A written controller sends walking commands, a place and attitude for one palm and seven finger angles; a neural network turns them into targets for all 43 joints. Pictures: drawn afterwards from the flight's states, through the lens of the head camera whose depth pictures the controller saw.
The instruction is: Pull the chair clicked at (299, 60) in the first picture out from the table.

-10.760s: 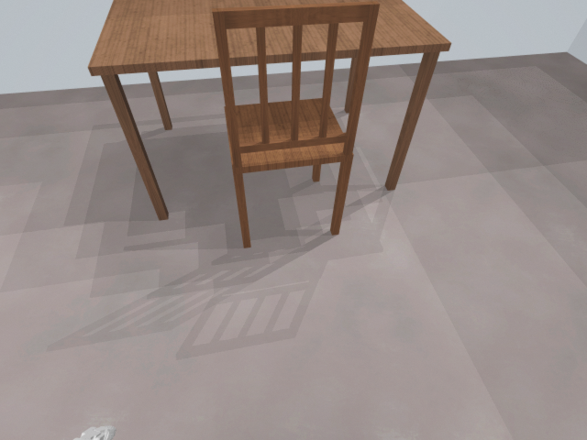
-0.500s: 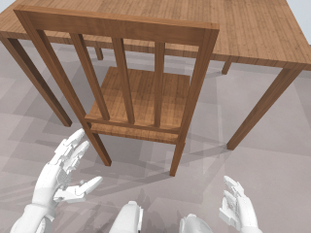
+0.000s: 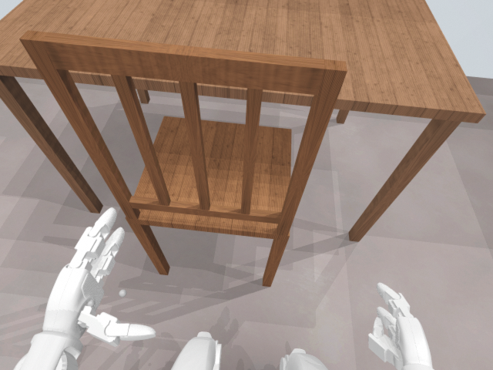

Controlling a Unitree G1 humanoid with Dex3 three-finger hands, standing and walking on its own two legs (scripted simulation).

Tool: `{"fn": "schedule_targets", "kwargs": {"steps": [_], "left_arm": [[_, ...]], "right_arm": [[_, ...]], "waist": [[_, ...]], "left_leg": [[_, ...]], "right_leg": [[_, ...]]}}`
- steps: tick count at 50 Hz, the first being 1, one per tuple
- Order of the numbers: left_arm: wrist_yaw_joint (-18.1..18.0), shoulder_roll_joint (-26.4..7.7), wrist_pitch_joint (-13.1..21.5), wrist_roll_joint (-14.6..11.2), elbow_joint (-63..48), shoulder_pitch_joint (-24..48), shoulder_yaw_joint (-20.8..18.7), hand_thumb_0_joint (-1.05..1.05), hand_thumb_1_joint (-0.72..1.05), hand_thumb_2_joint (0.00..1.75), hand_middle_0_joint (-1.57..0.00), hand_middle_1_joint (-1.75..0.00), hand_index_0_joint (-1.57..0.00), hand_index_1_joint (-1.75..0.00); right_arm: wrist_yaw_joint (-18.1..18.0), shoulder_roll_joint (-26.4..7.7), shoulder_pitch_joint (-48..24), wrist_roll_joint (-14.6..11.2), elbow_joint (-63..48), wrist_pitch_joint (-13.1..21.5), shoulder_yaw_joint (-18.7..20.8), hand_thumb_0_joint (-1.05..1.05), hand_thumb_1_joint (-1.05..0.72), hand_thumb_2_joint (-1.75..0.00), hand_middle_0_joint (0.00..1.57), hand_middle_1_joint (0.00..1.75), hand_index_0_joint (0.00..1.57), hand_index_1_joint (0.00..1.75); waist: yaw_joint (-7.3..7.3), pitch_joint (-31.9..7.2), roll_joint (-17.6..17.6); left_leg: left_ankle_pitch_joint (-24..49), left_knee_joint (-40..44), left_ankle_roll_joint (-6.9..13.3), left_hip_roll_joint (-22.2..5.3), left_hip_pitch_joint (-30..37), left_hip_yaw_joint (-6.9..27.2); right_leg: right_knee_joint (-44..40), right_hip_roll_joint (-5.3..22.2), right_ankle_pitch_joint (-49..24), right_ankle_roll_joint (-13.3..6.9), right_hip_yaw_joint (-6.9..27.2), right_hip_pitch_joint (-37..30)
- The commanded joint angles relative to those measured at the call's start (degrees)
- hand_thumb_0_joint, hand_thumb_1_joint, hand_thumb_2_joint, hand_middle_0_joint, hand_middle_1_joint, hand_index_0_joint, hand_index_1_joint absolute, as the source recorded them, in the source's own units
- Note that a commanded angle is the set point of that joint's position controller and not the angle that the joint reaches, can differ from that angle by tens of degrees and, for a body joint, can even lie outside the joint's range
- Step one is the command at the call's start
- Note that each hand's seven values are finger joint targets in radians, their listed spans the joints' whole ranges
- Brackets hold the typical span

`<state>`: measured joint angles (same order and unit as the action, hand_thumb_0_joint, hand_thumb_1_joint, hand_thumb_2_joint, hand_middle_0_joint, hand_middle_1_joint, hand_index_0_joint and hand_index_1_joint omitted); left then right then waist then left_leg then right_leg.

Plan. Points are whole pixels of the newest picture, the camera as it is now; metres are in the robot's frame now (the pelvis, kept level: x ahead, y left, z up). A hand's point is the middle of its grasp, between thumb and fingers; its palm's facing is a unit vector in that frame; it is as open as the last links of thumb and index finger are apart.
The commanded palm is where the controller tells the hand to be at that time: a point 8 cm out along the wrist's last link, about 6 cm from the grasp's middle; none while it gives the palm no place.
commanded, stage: raise the hand toward the chair's back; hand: left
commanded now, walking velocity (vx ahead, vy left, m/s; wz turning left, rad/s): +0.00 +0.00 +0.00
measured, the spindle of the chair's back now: (198, 159) +0.47 +0.13 +0.03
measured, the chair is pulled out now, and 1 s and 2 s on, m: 0.00 0.00 0.00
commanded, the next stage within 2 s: aim the fingers beside a spindle in 0.92 s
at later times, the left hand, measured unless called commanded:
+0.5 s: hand (106, 272) +0.24 +0.22 +0.05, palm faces -0.04 -1.00 -0.05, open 16.9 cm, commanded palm +0.22 +0.27 +0.05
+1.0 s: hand (114, 271) +0.24 +0.21 +0.05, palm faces -0.03 -1.00 -0.05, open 16.9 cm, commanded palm +0.23 +0.26 +0.05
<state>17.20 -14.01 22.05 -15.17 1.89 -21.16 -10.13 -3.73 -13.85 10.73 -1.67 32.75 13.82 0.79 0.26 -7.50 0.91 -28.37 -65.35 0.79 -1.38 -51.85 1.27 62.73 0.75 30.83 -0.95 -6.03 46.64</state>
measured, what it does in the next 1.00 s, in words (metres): stands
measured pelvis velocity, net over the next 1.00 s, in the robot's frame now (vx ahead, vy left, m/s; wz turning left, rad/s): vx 0.01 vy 0.00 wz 0.00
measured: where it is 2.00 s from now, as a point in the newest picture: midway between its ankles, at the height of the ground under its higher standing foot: outside the picture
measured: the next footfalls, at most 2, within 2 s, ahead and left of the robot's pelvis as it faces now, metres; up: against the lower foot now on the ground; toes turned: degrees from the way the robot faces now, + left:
none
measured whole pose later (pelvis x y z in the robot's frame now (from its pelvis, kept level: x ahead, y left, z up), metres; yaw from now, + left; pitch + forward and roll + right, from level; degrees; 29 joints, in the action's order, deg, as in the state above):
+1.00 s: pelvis +0.01 +0.00 +0.01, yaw +0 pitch +14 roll -3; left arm 19.2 -15.5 20.7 -16.1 7.7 -15.4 -12.6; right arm -2.8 -14.0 12.8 -1.4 32.7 13.1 -1.7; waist 0.6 -7.0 2.0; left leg -27.1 -61.5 1.0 -1.2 -48.3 0.9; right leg 58.8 0.7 29.4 -0.6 -5.7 43.2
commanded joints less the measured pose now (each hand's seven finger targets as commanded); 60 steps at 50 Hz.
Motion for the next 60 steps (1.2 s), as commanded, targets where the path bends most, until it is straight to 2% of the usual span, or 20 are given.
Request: {"fn": "schedule_targets", "kwargs": {"steps": [1,5,8,11,14,18,22,25,28,30,31,32,39,41,45,47,49,55,58,60], "left_arm": [[-0.3,-7.6,3.0,-0.7,-11.6,4.3,-4.1,0.0,-0.5,0.3,-0.06,-0.08,-0.06,-0.08],[0.0,-7.9,2.2,-0.7,-11.3,5.4,-4.2,0.0,-0.5,0.3,-0.06,-0.08,-0.06,-0.08],[0.2,-8.3,1.7,-0.9,-10.1,6.2,-4.8,0.0,-0.5,0.3,-0.06,-0.08,-0.06,-0.08],[0.7,-8.7,1.7,-0.9,-9.4,8.1,-5.0,0.0,-0.5,0.3,-0.06,-0.08,-0.06,-0.08],[1.0,-9.4,1.7,-1.2,-9.6,9.2,-5.5,0.0,-0.5,0.3,-0.06,-0.08,-0.06,-0.08],[1.3,-10.2,1.5,-1.6,-8.6,9.6,-6.7,0.0,-0.5,0.3,-0.06,-0.08,-0.06,-0.08],[1.7,-10.7,1.2,-1.7,-7.0,10.4,-7.2,0.0,-0.5,0.3,-0.06,-0.08,-0.06,-0.08],[1.8,-9.6,1.1,-1.8,-6.3,9.2,-6.5,0.0,-0.5,0.3,-0.06,-0.08,-0.06,-0.08],[1.3,-10.7,1.4,-1.6,-7.5,9.3,-7.4,0.0,-0.5,0.3,-0.06,-0.08,-0.06,-0.08],[1.0,-10.1,1.7,-1.7,-7.0,9.4,-7.0,0.0,-0.5,0.3,-0.06,-0.08,-0.06,-0.08],[0.9,-10.3,2.1,-1.6,-7.4,9.6,-7.1,0.0,-0.5,0.3,-0.06,-0.08,-0.06,-0.08],[0.5,-10.8,2.1,-1.4,-6.6,9.3,-7.7,0.0,-0.5,0.3,-0.06,-0.08,-0.06,-0.08],[1.1,-10.2,2.7,-1.4,-6.7,9.9,-6.8,0.0,-0.5,0.3,-0.06,-0.08,-0.06,-0.08],[1.2,-10.2,2.9,-1.5,-7.2,9.8,-6.9,0.0,-0.5,0.3,-0.06,-0.08,-0.06,-0.08],[1.4,-10.2,2.5,-1.8,-6.5,10.3,-7.0,0.0,-0.5,0.3,-0.06,-0.08,-0.06,-0.08],[1.7,-10.5,2.3,-1.9,-5.1,10.4,-7.3,0.0,-0.5,0.3,-0.06,-0.08,-0.06,-0.08],[2.1,-10.3,2.7,-2.1,-6.2,11.0,-7.1,0.0,-0.5,0.3,-0.06,-0.08,-0.06,-0.08],[2.5,-8.9,2.8,-2.1,-3.6,13.1,-5.6,0.0,-0.5,0.3,-0.06,-0.08,-0.06,-0.08],[2.3,-9.5,3.1,-1.8,-3.5,15.3,-5.8,0.0,-0.5,0.3,-0.06,-0.08,-0.06,-0.08],[2.2,-9.7,3.4,-1.8,-4.0,14.5,-6.2,0.0,-0.5,0.3,-0.06,-0.08,-0.06,-0.08]], "right_arm": [[-0.5,-7.3,-1.0,-0.2,-8.7,2.6,2.0,0.0,-0.9,-0.9,0.2,0.3,0.2,0.3],[-0.4,-7.4,-1.0,-0.1,-9.1,2.4,1.4,0.0,-0.9,-0.9,0.2,0.3,0.2,0.3],[-0.3,-7.6,-0.9,0.0,-9.2,2.1,1.2,0.0,-0.9,-0.9,0.2,0.3,0.2,0.3],[-0.5,-7.9,-0.7,-0.1,-9.2,2.2,1.0,0.0,-0.9,-0.9,0.2,0.3,0.2,0.3],[-0.5,-8.1,-0.5,-0.1,-9.1,2.5,0.9,0.0,-0.9,-0.9,0.2,0.3,0.2,0.3],[-0.5,-8.4,-0.1,-0.1,-8.6,2.7,1.0,0.0,-0.9,-0.9,0.2,0.3,0.2,0.3],[-0.6,-8.7,0.1,-0.2,-8.2,2.9,1.1,0.0,-0.9,-0.9,0.2,0.3,0.2,0.3],[-0.3,-8.7,0.5,-0.3,-8.4,3.0,1.3,0.0,-0.9,-0.9,0.2,0.3,0.2,0.3],[0.1,-8.8,0.9,0.0,-8.4,3.0,1.5,0.0,-0.9,-0.9,0.2,0.3,0.2,0.3],[0.2,-8.7,0.7,-0.1,-8.3,3.0,1.5,0.0,-0.9,-0.9,0.2,0.3,0.2,0.3],[0.2,-8.8,0.7,-0.1,-8.3,3.1,1.6,0.0,-0.9,-0.9,0.2,0.3,0.2,0.3],[0.1,-8.7,0.9,0.0,-8.0,2.9,1.6,0.0,-0.9,-0.9,0.2,0.3,0.2,0.3],[0.3,-8.8,0.8,-0.1,-8.2,2.7,1.5,0.0,-0.9,-0.9,0.2,0.3,0.2,0.3],[0.3,-8.7,0.8,-0.1,-8.3,2.8,1.6,0.0,-0.9,-0.9,0.2,0.3,0.2,0.3],[0.2,-8.6,0.6,-0.1,-8.2,2.6,1.4,0.0,-0.9,-0.9,0.2,0.3,0.2,0.3],[0.1,-8.7,0.5,-0.1,-8.2,2.5,1.3,0.0,-0.9,-0.9,0.2,0.3,0.2,0.3],[0.0,-8.7,0.5,-0.1,-8.2,2.6,1.3,0.0,-0.9,-0.9,0.2,0.3,0.2,0.3],[0.0,-8.6,0.5,-0.1,-7.9,2.7,1.2,0.0,-0.9,-0.9,0.2,0.3,0.2,0.3],[0.0,-8.7,0.7,0.0,-7.6,2.8,1.2,0.0,-0.9,-0.9,0.2,0.3,0.2,0.3],[0.1,-8.6,0.9,0.0,-7.8,2.9,1.4,0.0,-0.9,-0.9,0.2,0.3,0.2,0.3]], "waist": [[0.65,-11.9,3.6],[0.44,-12.1,4.9],[0.62,-11.8,3.1],[0.83,-11.3,2.9],[0.62,-12.0,4.4],[0.67,-12.9,2.9],[0.67,-11.8,3.2],[0.58,-11.7,3.0],[0.3,-13.2,4.3],[0.64,-11.9,3.0],[0.45,-11.8,4.2],[0.57,-11.6,2.7],[0.8,-11.8,4.3],[0.74,-13.0,3.8],[0.99,-12.3,3.2],[1.08,-11.4,1.3],[1.05,-12.7,2.9],[1.6,-11.6,1.3],[1.67,-12.2,2.0],[1.09,-14.2,2.3]], "left_leg": [[13.6,11.0,0.5,0.5,14.7,2.4],[13.9,12.0,0.2,0.4,16.2,3.1],[13.9,12.2,0.3,0.4,15.8,3.1],[12.9,12.7,0.1,0.2,15.9,3.5],[12.8,13.1,0.1,0.3,17.0,3.5],[13.9,13.3,0.1,0.3,17.2,3.5],[14.0,13.7,0.1,0.3,17.2,3.4],[14.8,14.1,0.0,0.3,17.6,3.2],[17.2,13.9,-0.1,0.4,18.5,3.0],[16.1,13.9,-0.1,0.3,18.0,2.9],[16.1,13.9,-0.1,0.3,18.0,2.8],[16.3,13.7,0.0,0.3,17.4,2.9],[16.1,13.4,0.0,0.4,17.4,2.5],[17.1,13.2,0.1,0.4,18.1,2.4],[16.1,13.0,0.2,0.6,17.2,2.3],[15.0,12.8,0.4,0.6,15.7,2.1],[15.4,12.4,0.5,0.8,16.4,1.8],[14.5,11.4,0.6,0.9,14.6,1.6],[14.3,10.6,0.6,1.0,13.9,1.5],[15.7,10.5,0.5,0.9,14.7,1.5]], "right_leg": [[-10.1,-0.9,-11.5,-0.6,2.0,-3.4],[-10.2,-0.9,-11.3,-0.7,1.6,-3.5],[-10.8,-1.0,-11.5,-0.6,1.5,-3.9],[-10.9,-1.0,-10.4,-0.6,1.4,-3.4],[-11.4,-1.0,-10.1,-0.7,1.6,-3.7],[-11.7,-1.1,-11.0,-0.6,1.5,-4.7],[-12.3,-1.1,-11.3,-0.6,1.7,-5.1],[-12.4,-1.0,-12.1,-0.6,1.5,-5.7],[-12.1,-0.9,-14.0,-0.6,1.6,-6.5],[-12.4,-1.0,-13.4,-0.5,1.6,-6.0],[-12.2,-0.9,-13.3,-0.6,1.8,-6.0],[-12.1,-1.1,-13.7,-0.6,1.7,-6.2],[-12.1,-0.9,-14.1,-0.7,2.0,-6.3],[-12.1,-0.9,-15.0,-0.6,2.1,-6.7],[-12.3,-0.9,-14.7,-0.5,2.2,-6.6],[-12.6,-1.1,-14.2,-0.5,2.4,-6.8],[-12.5,-0.9,-15.0,-0.5,2.8,-7.2],[-12.1,-0.8,-14.6,-0.3,3.1,-6.1],[-11.8,-0.7,-14.4,-0.4,3.4,-5.7],[-11.0,-0.7,-15.6,-0.5,3.4,-6.4]]}}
